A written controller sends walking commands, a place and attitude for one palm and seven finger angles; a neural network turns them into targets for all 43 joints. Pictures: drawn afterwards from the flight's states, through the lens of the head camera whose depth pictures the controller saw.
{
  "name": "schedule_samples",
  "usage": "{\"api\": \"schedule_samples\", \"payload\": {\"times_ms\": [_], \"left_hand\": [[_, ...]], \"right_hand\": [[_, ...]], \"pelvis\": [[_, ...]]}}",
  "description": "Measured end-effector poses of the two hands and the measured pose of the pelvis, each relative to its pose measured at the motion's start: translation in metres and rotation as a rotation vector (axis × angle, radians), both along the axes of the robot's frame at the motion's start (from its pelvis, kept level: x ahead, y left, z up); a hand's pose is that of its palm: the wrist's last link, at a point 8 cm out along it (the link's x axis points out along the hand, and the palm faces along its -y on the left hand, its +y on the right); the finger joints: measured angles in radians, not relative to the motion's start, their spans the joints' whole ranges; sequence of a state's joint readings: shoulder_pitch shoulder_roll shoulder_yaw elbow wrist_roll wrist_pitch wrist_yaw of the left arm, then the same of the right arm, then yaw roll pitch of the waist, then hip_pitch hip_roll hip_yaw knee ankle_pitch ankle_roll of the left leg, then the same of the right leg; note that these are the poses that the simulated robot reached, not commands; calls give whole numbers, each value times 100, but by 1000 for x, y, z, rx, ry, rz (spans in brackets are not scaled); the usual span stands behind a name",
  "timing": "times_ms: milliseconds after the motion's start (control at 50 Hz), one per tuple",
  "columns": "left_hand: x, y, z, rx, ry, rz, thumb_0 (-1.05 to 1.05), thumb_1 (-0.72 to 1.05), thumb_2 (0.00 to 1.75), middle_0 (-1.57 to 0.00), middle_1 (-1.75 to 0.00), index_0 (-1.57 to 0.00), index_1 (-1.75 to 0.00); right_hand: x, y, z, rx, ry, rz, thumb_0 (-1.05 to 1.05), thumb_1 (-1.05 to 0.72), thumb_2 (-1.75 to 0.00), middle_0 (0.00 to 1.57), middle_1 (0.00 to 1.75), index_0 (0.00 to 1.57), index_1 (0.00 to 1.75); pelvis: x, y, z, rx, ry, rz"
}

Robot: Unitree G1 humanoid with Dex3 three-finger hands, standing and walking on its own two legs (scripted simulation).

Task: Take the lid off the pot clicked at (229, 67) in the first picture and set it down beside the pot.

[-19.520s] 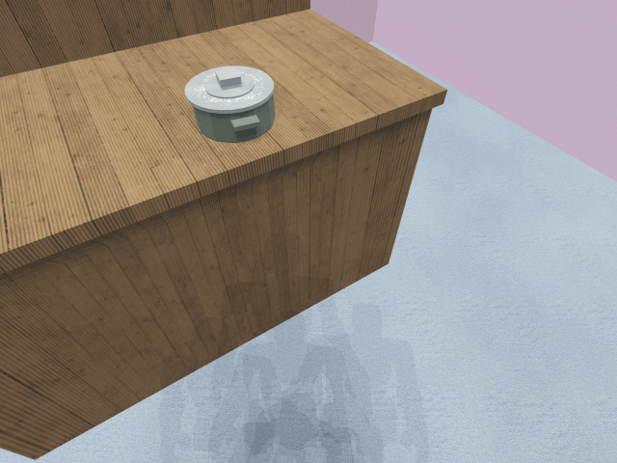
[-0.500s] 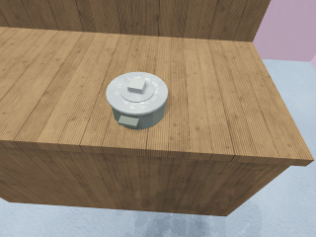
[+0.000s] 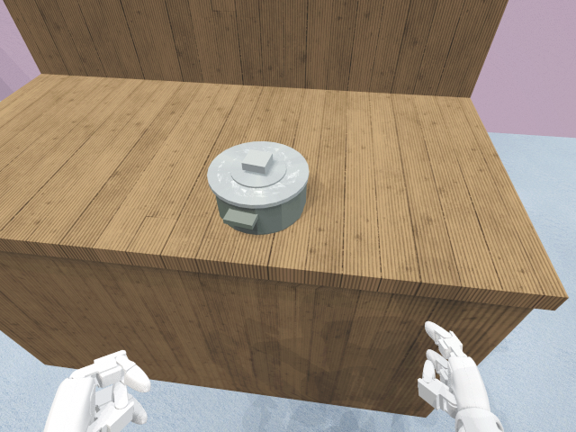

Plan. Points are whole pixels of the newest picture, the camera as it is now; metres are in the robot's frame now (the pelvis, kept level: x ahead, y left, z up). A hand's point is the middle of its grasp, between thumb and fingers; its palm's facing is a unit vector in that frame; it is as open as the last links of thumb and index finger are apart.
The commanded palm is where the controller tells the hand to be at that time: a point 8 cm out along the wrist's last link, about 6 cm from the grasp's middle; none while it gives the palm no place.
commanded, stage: lift the closed hand beside the body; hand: left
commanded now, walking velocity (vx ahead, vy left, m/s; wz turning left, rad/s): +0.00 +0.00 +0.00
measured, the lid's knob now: (257, 161) +0.52 +0.13 +0.10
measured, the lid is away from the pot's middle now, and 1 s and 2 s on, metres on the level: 0.00 0.00 0.00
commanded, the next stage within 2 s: raise the hand higher, near the body in 0.04 s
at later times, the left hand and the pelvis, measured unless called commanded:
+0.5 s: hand (116, 360) +0.16 +0.22 +0.08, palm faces +0.25 -0.86 -0.44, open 3.1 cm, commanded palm +0.11 +0.26 +0.12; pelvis +0.02 +0.00 +0.00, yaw -2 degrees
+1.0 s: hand (98, 308) +0.19 +0.24 +0.14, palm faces +0.33 -0.85 -0.41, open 3.1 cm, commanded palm +0.14 +0.28 +0.17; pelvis +0.02 +0.01 +0.00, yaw -1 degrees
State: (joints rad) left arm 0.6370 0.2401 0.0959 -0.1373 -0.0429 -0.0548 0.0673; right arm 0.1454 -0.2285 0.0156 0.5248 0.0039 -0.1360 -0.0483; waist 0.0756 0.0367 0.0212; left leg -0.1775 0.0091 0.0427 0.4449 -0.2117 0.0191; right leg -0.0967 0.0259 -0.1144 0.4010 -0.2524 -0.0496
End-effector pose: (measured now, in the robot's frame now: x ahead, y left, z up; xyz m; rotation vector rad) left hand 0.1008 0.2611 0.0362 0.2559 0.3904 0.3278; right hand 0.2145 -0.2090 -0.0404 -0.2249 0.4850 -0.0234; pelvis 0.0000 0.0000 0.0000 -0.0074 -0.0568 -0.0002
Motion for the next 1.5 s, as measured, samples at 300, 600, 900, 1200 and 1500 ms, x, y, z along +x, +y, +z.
{"api": "schedule_samples", "payload": {"times_ms": [300,600,900,1200,1500], "left_hand": [[18,5,46,152,-74,-53,1,90,90,-128,-149,-128,-149],[35,2,82,208,-221,-90,1,89,90,-130,-150,-130,-150],[48,12,119,262,-393,-100,1,89,90,-130,-150,-130,-150],[73,3,152,953,-214,-307,1,81,95,-128,-141,-128,-141],[96,10,150,1188,100,-559,0,38,122,-115,-95,-115,-95]], "right_hand": [[-50,-17,-47,51,211,-120,2,-90,-90,20,30,20,30],[-13,-21,-26,24,91,-115,2,-90,-90,20,30,20,30],[-7,8,-26,51,98,-52,1,-90,-90,20,30,20,30],[-23,7,-47,51,242,-23,1,-90,-90,20,30,20,30],[-10,15,-47,105,214,0,1,-91,-90,20,30,20,30]], "pelvis": [[11,-6,1,7,-11,-25],[20,-2,1,8,-9,-28],[20,6,1,4,-16,-24],[4,18,-3,6,38,-43],[-9,19,-2,3,30,2]]}}
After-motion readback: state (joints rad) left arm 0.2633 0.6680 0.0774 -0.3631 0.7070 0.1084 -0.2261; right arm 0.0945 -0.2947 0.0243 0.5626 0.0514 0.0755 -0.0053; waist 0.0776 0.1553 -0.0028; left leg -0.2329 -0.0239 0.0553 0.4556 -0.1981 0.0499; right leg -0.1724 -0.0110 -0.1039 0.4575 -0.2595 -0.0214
